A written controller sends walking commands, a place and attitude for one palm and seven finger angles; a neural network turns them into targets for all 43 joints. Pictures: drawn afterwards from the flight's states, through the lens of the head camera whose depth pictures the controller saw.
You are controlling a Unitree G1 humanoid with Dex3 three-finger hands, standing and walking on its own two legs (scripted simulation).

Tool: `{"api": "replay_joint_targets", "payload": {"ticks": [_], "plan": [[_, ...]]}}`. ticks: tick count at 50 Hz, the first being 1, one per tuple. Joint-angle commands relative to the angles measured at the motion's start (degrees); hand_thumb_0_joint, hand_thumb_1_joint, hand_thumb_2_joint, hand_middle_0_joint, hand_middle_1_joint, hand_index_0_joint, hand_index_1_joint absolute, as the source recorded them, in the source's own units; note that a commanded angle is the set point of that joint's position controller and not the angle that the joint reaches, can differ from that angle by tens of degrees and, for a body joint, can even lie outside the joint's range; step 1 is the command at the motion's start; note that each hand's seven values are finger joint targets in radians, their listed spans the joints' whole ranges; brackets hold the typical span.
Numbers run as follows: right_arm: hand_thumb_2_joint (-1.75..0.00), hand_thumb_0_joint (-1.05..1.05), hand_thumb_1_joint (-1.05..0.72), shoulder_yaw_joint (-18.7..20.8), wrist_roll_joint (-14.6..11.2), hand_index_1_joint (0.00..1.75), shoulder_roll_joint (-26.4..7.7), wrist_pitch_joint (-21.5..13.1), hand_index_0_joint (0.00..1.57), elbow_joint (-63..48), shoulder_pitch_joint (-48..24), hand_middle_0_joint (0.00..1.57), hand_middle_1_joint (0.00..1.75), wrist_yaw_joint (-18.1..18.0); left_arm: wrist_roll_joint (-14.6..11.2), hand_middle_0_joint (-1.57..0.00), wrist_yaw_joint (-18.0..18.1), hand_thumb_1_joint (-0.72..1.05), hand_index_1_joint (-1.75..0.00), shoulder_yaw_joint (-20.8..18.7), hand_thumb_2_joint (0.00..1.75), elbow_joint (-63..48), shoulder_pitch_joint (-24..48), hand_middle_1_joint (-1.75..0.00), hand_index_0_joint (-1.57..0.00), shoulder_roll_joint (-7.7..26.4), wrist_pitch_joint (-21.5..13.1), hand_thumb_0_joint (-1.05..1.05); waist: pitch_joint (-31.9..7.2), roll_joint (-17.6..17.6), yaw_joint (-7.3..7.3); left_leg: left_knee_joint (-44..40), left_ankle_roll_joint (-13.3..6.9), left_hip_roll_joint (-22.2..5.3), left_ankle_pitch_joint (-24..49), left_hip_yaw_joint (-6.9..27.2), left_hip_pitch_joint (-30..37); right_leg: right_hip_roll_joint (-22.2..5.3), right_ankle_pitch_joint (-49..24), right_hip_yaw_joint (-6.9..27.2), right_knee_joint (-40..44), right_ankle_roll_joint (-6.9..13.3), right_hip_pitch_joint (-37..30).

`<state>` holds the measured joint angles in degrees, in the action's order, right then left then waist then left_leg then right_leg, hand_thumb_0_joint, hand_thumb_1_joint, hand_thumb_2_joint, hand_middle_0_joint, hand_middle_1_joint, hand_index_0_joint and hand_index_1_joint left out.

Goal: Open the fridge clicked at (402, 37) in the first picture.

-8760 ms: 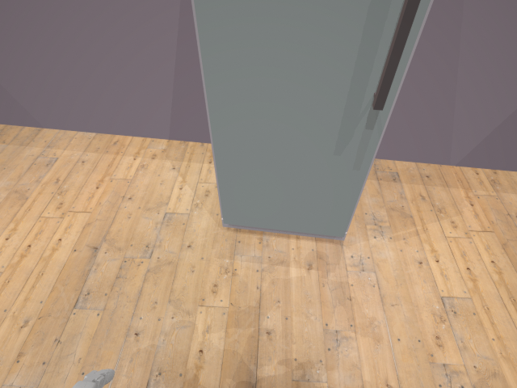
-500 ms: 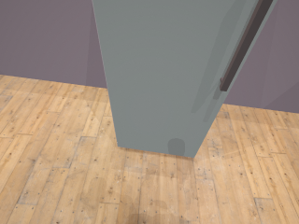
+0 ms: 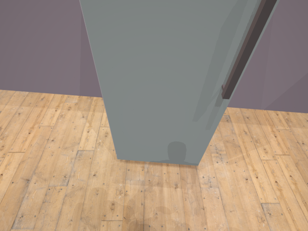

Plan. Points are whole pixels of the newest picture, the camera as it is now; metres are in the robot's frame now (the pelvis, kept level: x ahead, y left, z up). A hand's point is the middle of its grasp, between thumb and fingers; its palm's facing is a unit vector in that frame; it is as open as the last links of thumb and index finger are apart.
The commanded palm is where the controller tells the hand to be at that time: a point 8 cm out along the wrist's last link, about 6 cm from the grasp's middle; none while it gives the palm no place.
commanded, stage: look again from close up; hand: right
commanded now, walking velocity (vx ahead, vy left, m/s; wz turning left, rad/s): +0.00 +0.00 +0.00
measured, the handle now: (249, 34) +0.60 -0.23 +0.23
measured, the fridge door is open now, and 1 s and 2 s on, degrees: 0 0 0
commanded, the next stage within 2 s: shuffle to correct the standing spot in 0.26 s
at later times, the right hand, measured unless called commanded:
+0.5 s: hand out of the picture -0.02 -0.17 -0.18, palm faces +0.05 +0.98 -0.19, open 7.3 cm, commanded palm none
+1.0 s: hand out of the picture +0.17 -0.21 -0.17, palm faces -0.01 +0.98 -0.20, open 7.3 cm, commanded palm none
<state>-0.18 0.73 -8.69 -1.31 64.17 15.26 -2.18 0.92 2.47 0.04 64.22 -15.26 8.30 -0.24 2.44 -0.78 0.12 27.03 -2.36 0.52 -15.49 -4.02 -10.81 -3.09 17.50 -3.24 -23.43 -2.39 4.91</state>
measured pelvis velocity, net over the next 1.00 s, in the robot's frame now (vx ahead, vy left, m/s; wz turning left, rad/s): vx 0.09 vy -0.02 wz -0.01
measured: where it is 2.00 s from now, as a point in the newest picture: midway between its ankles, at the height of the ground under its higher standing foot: outside the picture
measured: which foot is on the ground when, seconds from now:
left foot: down 0.00-0.66, up 0.68-1.00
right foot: down 0.00-1.00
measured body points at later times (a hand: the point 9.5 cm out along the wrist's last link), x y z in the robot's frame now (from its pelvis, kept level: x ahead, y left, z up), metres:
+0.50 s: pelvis -0.01 +0.00 +0.00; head +0.00 +0.01 +0.45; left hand -0.04 +0.20 -0.17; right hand -0.02 -0.22 -0.16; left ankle -0.01 +0.09 -0.74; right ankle -0.06 -0.14 -0.74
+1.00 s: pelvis +0.09 -0.02 +0.00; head +0.14 -0.02 +0.44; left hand -0.03 +0.15 -0.15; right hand +0.17 -0.26 -0.15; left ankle +0.18 +0.08 -0.69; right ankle -0.03 -0.12 -0.74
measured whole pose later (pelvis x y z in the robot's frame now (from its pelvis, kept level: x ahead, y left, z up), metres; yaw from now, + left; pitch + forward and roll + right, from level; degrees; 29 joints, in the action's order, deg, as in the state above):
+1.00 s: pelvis +0.09 -0.02 +0.00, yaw +0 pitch +1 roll -1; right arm 3.1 1.2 -10.2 -0.2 58.1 8.7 0.0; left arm 1.9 2.1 1.2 65.9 -29.3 3.3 -3.4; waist 5.4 0.3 -2.2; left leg 50.0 -1.6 -4.0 -17.3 -6.2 -32.9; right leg -0.2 20.0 -6.9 -16.5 0.6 -2.7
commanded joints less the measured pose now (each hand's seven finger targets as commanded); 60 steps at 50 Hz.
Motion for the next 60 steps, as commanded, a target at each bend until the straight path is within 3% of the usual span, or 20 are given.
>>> {"api": "replay_joint_targets", "payload": {"ticks": [1,18,22,26,29,31,32,33,34,36,39,48,50,52,53,54,55,56,58,60], "plan": [[-0.90,0.00,-0.90,1.08,-0.22,0.30,-5.60,-0.97,0.20,-1.74,3.14,0.20,0.30,-0.01,-0.14,-0.20,-0.06,0.90,-0.30,-0.15,0.90,-0.31,-5.99,-0.30,-0.20,3.68,-0.58,0.00,-0.01,1.66,-0.41,-4.83,-0.52,-7.69,21.94,6.23,2.75,-3.54,-13.15,1.69,2.99,2.35,2.46],[-0.90,0.00,-0.90,0.90,-0.27,0.30,-4.67,-0.72,0.20,-0.78,4.84,0.20,0.30,-0.08,-0.11,-0.20,-0.08,0.90,-0.30,0.24,0.90,0.87,-7.47,-0.30,-0.20,2.60,-0.68,0.00,2.81,0.35,0.09,-7.76,-0.38,-7.10,11.32,6.28,0.95,-3.29,-8.72,1.97,4.56,2.35,4.24],[-0.90,0.00,-0.90,1.99,0.20,0.30,-6.15,-0.16,0.20,-1.23,6.20,0.20,0.30,0.13,0.37,-0.20,-0.79,0.90,-0.30,-0.08,0.90,0.83,-9.11,-0.30,-0.20,2.53,0.02,0.00,4.62,4.24,0.99,-10.95,-2.00,-8.20,-11.94,10.14,0.33,-0.75,4.16,-0.32,0.48,2.79,8.86],[-0.90,0.00,-0.90,3.73,0.32,0.30,-7.75,0.14,0.20,-2.18,8.87,0.20,0.30,0.14,0.56,-0.20,-1.37,0.90,-0.30,-0.52,0.90,-0.95,-8.58,-0.30,-0.20,1.80,0.20,0.00,6.65,9.12,1.77,-18.40,-6.59,-15.05,-25.24,20.07,-1.88,0.28,7.01,-2.02,-11.69,2.95,15.10],[-0.90,0.00,-0.90,4.43,0.57,0.30,-7.50,-0.37,0.20,-3.02,8.41,0.20,0.30,0.13,0.48,-0.20,-1.66,0.90,-0.30,-0.78,0.90,-1.84,-9.63,-0.30,-0.20,1.23,-0.53,0.00,5.86,6.15,0.73,-15.72,-8.55,-16.85,-20.51,19.25,-2.98,-1.04,7.66,-0.99,-11.97,3.33,14.80],[-0.90,0.00,-0.90,4.26,0.44,0.30,-6.11,-0.17,0.20,-4.06,5.16,0.20,0.30,0.42,0.41,-0.20,-1.69,0.90,-0.30,-0.66,0.90,0.00,-15.26,-0.30,-0.20,0.64,-1.26,0.00,5.19,2.41,-2.05,-7.32,-5.97,-12.18,-17.17,11.19,-10.59,-0.61,3.77,-1.16,-0.99,3.68,3.74],[-0.90,0.00,-0.90,3.81,0.55,0.30,-3.95,0.03,0.20,-5.04,3.14,0.20,0.30,0.71,0.58,-0.20,-1.33,0.90,-0.30,-1.02,0.90,1.21,-19.40,-0.30,-0.20,1.91,-1.57,0.00,5.78,-5.39,-3.56,1.97,-3.56,-6.29,-15.46,5.08,-14.43,-3.74,6.17,4.38,4.83,5.35,1.00],[-0.90,0.00,-0.90,3.20,0.40,0.30,-1.07,0.05,0.20,-6.67,1.81,0.20,0.30,1.14,1.13,-0.20,-0.75,0.90,-0.30,-1.77,0.90,1.90,-23.32,-0.30,-0.20,5.75,-1.69,0.00,5.87,-16.45,-4.92,16.02,-0.91,-0.99,-15.18,-3.10,-21.99,-12.89,11.84,16.56,12.42,9.11,-2.15],[-0.90,0.00,-0.90,2.94,1.11,0.30,-1.45,-0.27,0.20,-8.35,-2.00,0.20,0.30,1.20,1.18,-0.20,-0.42,0.90,-0.30,-1.80,0.90,1.81,-24.70,-0.30,-0.20,6.74,-1.61,0.00,9.08,-16.55,-5.73,25.92,-0.67,-0.13,-17.57,-2.20,-28.75,-17.33,8.97,24.44,16.09,13.07,-2.66],[-0.90,0.00,-0.90,3.41,1.28,0.30,-1.70,-0.58,0.20,-7.67,-2.02,0.20,0.30,1.52,0.88,-0.20,-0.16,0.90,-0.30,-0.81,0.90,0.77,-21.51,-0.30,-0.20,4.26,-2.28,0.00,10.22,-10.55,-3.42,36.83,-1.16,-4.52,-12.25,2.10,-31.27,-17.18,-2.53,21.66,14.80,15.24,-0.45],[-0.90,0.00,-0.90,3.22,0.85,0.30,-0.62,-0.64,0.20,-6.76,-1.33,0.20,0.30,2.38,0.77,-0.20,0.13,0.90,-0.30,-0.20,0.90,-0.32,-19.38,-0.30,-0.20,3.83,-3.92,0.00,6.70,-1.71,-1.45,40.92,0.24,-5.48,-5.83,1.26,-30.74,-13.90,-24.44,12.36,11.63,14.44,-4.01],[-0.90,0.00,-0.90,2.85,0.20,0.30,-0.40,-0.53,0.20,-11.56,-11.30,0.20,0.30,2.91,0.93,-0.20,-0.01,0.90,-0.30,-0.49,0.90,1.53,-20.46,-0.30,-0.20,4.27,-3.82,0.00,6.65,-7.12,-2.71,19.07,0.39,-3.68,-1.57,-4.08,-23.16,-10.15,-35.94,1.61,9.12,11.85,-4.51],[-0.90,0.00,-0.90,2.99,0.20,0.30,-1.29,-1.14,0.20,-10.73,-7.62,0.20,0.30,2.62,0.64,-0.20,-0.11,0.90,-0.30,-0.98,0.90,1.58,-19.40,-0.30,-0.20,5.85,-3.55,0.00,3.00,-7.31,-0.89,12.35,-0.48,-1.81,-0.65,-4.55,-14.32,-10.79,-44.27,0.66,3.71,10.95,-4.98],[-0.90,0.00,-0.90,4.09,0.50,0.30,-4.84,-2.12,0.20,-7.13,4.19,0.20,0.30,2.12,-0.03,-0.20,-0.54,0.90,-0.30,-1.44,0.90,1.17,-17.76,-0.30,-0.20,6.48,-3.39,0.00,-3.90,-2.77,4.52,2.65,-0.55,-0.85,8.60,-4.08,4.13,-8.09,-41.89,-0.89,-9.15,7.97,-0.79],[-0.90,0.00,-0.90,5.27,0.83,0.30,-8.85,-2.84,0.20,-4.84,11.20,0.20,0.30,1.54,-0.62,-0.20,-1.17,0.90,-0.30,-1.42,0.90,0.64,-17.81,-0.30,-0.20,4.87,-3.52,0.00,-8.52,4.09,7.37,2.82,-3.10,-8.88,15.20,4.19,19.49,-5.43,-26.84,-2.26,-21.28,5.86,10.95],[-0.90,0.00,-0.90,6.75,0.62,0.30,-14.55,-2.83,0.20,-3.78,15.88,0.20,0.30,0.87,-1.06,-0.20,-1.25,0.90,-0.30,-1.26,0.90,-1.44,-20.17,-0.30,-0.20,1.60,-3.55,0.00,-14.45,19.58,7.21,-2.64,-10.38,-27.14,28.76,29.26,28.40,3.97,14.70,-3.81,-41.42,2.90,23.65],[-0.90,0.00,-0.90,6.37,-0.31,0.30,-14.73,-2.34,0.20,-3.74,15.32,0.20,0.30,0.69,-0.70,-0.20,-0.98,0.90,-0.30,-1.59,0.90,-2.55,-16.71,-0.30,-0.20,3.69,-2.61,0.00,-13.56,14.14,6.89,-6.70,-13.54,-29.24,30.30,32.28,22.59,2.15,18.54,3.43,-51.56,3.19,24.70],[-0.90,0.00,-0.90,5.68,-0.34,0.30,-12.09,-1.74,0.20,-5.28,9.04,0.20,0.30,0.33,-0.61,-0.20,-0.81,0.90,-0.30,-2.06,0.90,-2.68,-15.08,-0.30,-0.20,2.37,-2.24,0.00,-4.58,7.65,4.27,-8.10,-12.92,-27.34,28.01,24.97,12.59,-0.04,14.72,3.92,-51.46,2.90,25.48],[-0.90,0.00,-0.90,3.96,0.01,0.30,-7.60,-1.30,0.20,-7.60,-0.28,0.20,0.30,-0.16,-0.44,-0.20,-0.80,0.90,-0.30,-1.63,0.90,-2.51,-10.73,-0.30,-0.20,0.58,-0.03,0.00,2.64,4.69,0.74,-10.19,-9.67,-23.61,29.29,18.44,-6.58,-2.36,10.44,4.20,-48.64,1.62,19.84],[-0.90,0.00,-0.90,3.66,0.34,0.30,-6.72,-0.99,0.20,-8.86,-3.15,0.20,0.30,-0.64,-0.55,-0.20,-1.02,0.90,-0.30,-1.93,0.90,-2.59,-10.86,-0.30,-0.20,0.01,1.92,0.00,1.12,4.71,-1.23,-9.06,-8.12,-19.81,35.53,8.95,-11.76,-1.73,7.59,3.79,-42.08,0.44,15.33]]}}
